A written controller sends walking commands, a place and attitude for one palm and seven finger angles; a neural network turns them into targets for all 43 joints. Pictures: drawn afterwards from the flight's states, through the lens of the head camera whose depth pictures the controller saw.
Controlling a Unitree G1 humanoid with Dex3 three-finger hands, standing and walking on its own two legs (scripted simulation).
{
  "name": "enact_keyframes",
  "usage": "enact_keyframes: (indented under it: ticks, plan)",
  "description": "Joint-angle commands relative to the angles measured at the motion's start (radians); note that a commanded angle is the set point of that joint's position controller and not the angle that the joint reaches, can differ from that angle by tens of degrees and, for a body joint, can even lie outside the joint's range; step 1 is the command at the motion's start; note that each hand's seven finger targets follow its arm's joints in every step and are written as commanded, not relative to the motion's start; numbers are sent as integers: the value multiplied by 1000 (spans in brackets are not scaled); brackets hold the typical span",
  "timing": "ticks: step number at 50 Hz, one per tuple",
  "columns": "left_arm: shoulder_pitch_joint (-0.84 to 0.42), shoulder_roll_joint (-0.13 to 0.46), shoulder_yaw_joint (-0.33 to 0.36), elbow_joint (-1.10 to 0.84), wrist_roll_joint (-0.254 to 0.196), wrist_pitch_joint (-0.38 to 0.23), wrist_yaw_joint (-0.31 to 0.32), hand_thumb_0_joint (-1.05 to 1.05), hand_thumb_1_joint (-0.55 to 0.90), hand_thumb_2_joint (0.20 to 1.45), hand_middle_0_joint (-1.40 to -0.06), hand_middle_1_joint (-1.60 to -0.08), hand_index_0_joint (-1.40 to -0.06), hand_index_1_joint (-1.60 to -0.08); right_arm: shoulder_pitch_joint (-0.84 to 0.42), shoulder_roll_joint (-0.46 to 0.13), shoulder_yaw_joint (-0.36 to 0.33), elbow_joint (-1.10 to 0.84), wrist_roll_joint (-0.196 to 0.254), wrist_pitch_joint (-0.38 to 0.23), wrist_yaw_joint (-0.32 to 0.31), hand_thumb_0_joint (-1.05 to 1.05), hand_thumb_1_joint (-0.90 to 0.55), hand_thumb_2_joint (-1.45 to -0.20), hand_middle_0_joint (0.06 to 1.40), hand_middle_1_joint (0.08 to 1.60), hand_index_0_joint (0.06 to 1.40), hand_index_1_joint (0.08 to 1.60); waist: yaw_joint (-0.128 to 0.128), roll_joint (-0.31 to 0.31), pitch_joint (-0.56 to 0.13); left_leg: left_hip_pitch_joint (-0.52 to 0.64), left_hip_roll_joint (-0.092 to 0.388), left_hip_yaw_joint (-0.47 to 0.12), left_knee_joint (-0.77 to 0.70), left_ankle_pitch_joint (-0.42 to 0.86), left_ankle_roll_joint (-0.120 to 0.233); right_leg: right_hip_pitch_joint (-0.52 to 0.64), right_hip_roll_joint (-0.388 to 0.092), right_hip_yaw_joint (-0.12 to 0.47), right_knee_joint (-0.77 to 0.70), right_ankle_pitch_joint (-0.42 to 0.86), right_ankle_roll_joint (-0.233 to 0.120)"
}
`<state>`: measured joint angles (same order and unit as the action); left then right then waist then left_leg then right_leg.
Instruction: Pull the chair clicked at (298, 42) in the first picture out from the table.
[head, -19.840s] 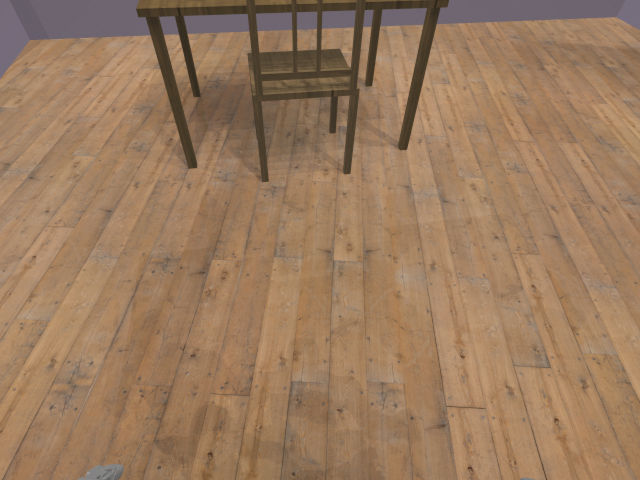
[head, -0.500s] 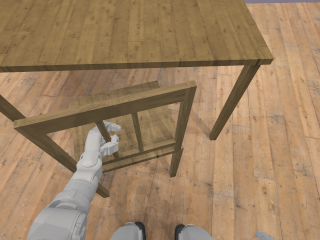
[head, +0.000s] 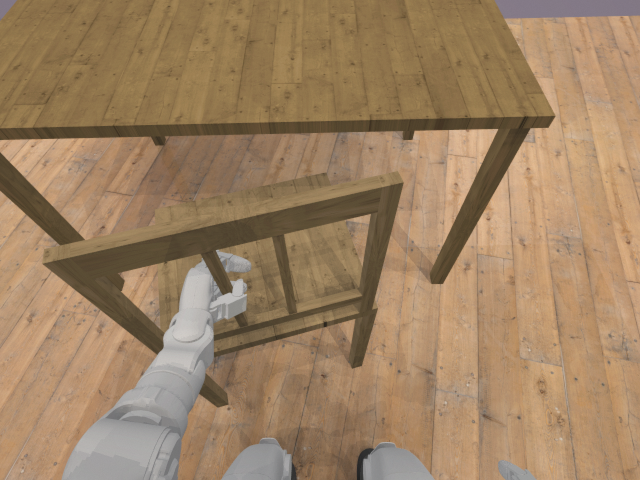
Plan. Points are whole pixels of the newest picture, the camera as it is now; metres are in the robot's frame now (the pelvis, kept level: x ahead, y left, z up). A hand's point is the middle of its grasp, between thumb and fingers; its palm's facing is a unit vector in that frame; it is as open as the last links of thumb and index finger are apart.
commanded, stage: step backward, pulling the chair out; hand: left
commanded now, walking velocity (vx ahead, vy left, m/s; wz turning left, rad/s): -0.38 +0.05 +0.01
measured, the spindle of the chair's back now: (228, 291) +0.38 +0.15 -0.08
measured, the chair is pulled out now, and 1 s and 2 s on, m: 0.18 0.28 0.49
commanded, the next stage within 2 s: none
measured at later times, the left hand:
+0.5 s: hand (238, 312) +0.34 +0.12 -0.06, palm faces -0.04 -0.98 -0.17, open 5.0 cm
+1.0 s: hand (228, 370) +0.26 +0.13 -0.06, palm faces -0.06 -0.98 -0.17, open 4.9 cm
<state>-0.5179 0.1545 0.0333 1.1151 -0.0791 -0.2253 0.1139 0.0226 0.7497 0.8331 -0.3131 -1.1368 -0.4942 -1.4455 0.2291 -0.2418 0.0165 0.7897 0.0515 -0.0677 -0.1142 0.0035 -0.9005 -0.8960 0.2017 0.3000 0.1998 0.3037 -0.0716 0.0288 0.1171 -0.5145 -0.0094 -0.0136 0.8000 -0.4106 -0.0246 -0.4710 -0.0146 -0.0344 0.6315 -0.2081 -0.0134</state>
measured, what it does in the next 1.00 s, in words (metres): walks backwards: left foot, then right foot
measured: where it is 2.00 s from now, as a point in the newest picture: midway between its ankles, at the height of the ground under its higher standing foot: outside the picture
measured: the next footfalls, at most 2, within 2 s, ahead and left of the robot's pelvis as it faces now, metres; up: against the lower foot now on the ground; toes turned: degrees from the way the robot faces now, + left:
left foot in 0.08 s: +0.00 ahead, +0.14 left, +0.00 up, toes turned +0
right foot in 0.64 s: -0.01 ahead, -0.11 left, +0.00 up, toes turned -2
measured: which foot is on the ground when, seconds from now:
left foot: up 0.00-0.06, down 0.08-0.78, up 0.80-0.90, down 0.92-1.00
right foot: down 0.00-0.54, up 0.56-0.62, down 0.64-1.00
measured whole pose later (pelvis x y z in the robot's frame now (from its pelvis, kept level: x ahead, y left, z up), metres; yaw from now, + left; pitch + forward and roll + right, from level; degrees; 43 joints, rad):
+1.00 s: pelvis -0.13 +0.02 +0.01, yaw +0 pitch +4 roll +0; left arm -0.58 0.18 0.02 1.03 -0.04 -0.17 0.09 0.01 0.76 0.80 -0.26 -1.18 -0.49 -1.45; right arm 0.19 -0.26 -0.01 0.73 0.02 -0.01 -0.13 0.00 -0.90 -0.90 0.20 0.30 0.20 0.30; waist -0.08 -0.01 0.18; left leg -0.39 0.01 -0.02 0.59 -0.26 -0.02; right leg -0.46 -0.03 -0.01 0.56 -0.16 0.02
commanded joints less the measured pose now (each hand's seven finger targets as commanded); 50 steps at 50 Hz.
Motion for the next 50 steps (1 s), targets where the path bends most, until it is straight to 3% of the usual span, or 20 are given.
enact_keyframes:
  ticks: [1,3,5,7,11,14,18,19,23,25,27,29,32,35,38,40,44,46,48,50]
  plan:
    - [-338,210,2,-194,38,-25,3,0,900,900,-500,-1450,-500,-1450,47,-147,-42,-58,-3,-34,-20,0,-900,-900,200,300,200,300,23,-131,-424,123,50,-90,-120,2,-6,304,-309,195,-152,443,-89]
    - [-347,194,-10,-187,35,-16,1,0,900,900,-500,-1450,-500,-1450,50,-175,-52,-58,-2,-30,-36,0,-900,-900,200,300,200,300,20,-52,-416,214,122,-111,-352,387,20,269,-172,78,-47,404,-1]
    - [-395,132,-42,-229,29,-28,-12,0,900,900,-500,-1450,-500,-1450,63,-163,-64,-80,-5,-14,-26,0,-900,-900,200,300,200,300,32,19,-467,283,207,-158,-308,588,70,220,-68,48,10,222,34]
    - [-447,103,-59,-264,46,-40,-23,0,900,900,-500,-1450,-500,-1450,43,-144,-63,-96,-29,0,-24,0,-900,-900,200,300,200,300,21,145,-483,306,237,-185,-296,721,86,184,-56,41,96,128,28]
    - [-401,112,-26,-237,62,-48,-25,0,900,900,-500,-1450,-500,-1450,65,-134,-74,-107,-41,10,-1,0,-900,-900,200,300,200,300,21,139,-452,371,270,-190,-230,907,102,156,-39,56,51,65,11]
    - [-377,161,3,-230,66,-54,-24,0,900,900,-500,-1450,-500,-1450,75,-140,-81,-108,-30,16,1,0,-900,-900,200,300,200,300,8,57,-486,267,214,-118,-176,770,36,305,-87,84,-38,462,-6]
    - [-296,238,41,-195,55,-40,-18,0,900,900,-500,-1450,-500,-1450,52,-131,-78,-124,-13,14,-17,0,-900,-900,200,300,200,300,26,-113,-519,120,33,-45,36,-72,-30,366,-320,275,-192,581,-121]
    - [-289,229,37,-186,54,-25,-17,0,900,900,-500,-1450,-500,-1450,34,-130,-71,-124,-12,14,-18,0,-900,-900,200,300,200,300,35,-125,-497,99,33,-64,67,-122,-28,350,-346,270,-204,514,-132]
    - [-291,193,25,-226,49,12,-15,0,900,900,-500,-1450,-500,-1450,42,-145,-52,-115,-19,18,-29,0,-900,-900,200,300,200,300,7,-168,-471,173,66,-62,-215,46,-11,371,-253,126,-148,512,-56]
    - [-317,152,-15,-308,38,4,-22,0,900,900,-500,-1450,-500,-1450,16,-167,-61,-155,-20,36,-34,0,-900,-900,200,300,200,300,15,13,-478,222,173,-140,-374,422,46,318,-105,44,-52,313,27]
    - [-360,120,-34,-343,46,-10,-32,0,900,900,-500,-1450,-500,-1450,-5,-142,-56,-174,-38,51,-21,0,-900,-900,200,300,200,300,28,196,-439,170,261,-206,-405,500,100,280,-42,24,112,31,28]
    - [-380,125,-21,-330,51,-16,-29,0,900,900,-500,-1450,-500,-1450,20,-132,-63,-162,-48,52,-11,0,-900,-900,200,300,200,300,31,198,-407,260,305,-243,-365,690,136,173,-23,38,156,-161,13]
    - [-413,113,-26,-286,72,-49,-27,0,900,900,-500,-1450,-500,-1450,88,-136,-77,-115,-49,29,14,0,-900,-900,200,300,200,300,6,119,-473,502,283,-195,-194,1073,109,168,-36,61,-49,89,2]
    - [-411,179,9,-261,79,-71,-24,0,900,900,-500,-1450,-500,-1450,108,-146,-86,-93,-36,24,12,0,-900,-900,200,300,200,300,-10,87,-538,460,219,-93,-161,975,44,310,-76,80,-128,508,2]
    - [-352,243,43,-221,62,-70,-20,0,900,900,-500,-1450,-500,-1450,57,-137,-85,-117,-16,23,-14,0,-900,-900,200,300,200,300,10,-48,-528,195,92,-36,-61,224,-20,447,-257,214,-155,758,-79]
    - [-326,247,42,-208,60,-45,-18,0,900,900,-500,-1450,-500,-1450,11,-133,-73,-124,-15,22,-19,0,-900,-900,200,300,200,300,31,-88,-479,115,54,-76,25,-53,-22,389,-330,240,-195,648,-113]
    - [-304,221,44,-233,53,-19,-16,0,900,900,-500,-1450,-500,-1450,21,-149,-57,-109,-28,15,-36,0,-900,-900,200,300,200,300,17,-122,-471,186,86,-81,-242,167,-8,406,-232,109,-118,606,-49]
    - [-323,179,6,-274,44,-24,-21,0,900,900,-500,-1450,-500,-1450,30,-167,-73,-134,-23,26,-36,0,-900,-900,200,300,200,300,12,-56,-479,272,178,-131,-331,574,44,346,-99,61,-83,438,27]
    - [-373,156,-12,-333,50,-39,-31,0,900,900,-500,-1450,-500,-1450,5,-150,-67,-155,-39,39,-27,0,-900,-900,200,300,200,300,17,156,-474,276,238,-174,-359,656,88,307,-50,44,13,215,31]
    - [-354,149,-8,-316,57,-34,-31,0,900,900,-500,-1450,-500,-1450,16,-136,-68,-160,-49,45,-14,0,-900,-900,200,300,200,300,24,213,-459,283,270,-198,-355,731,107,250,-29,41,81,-16,20]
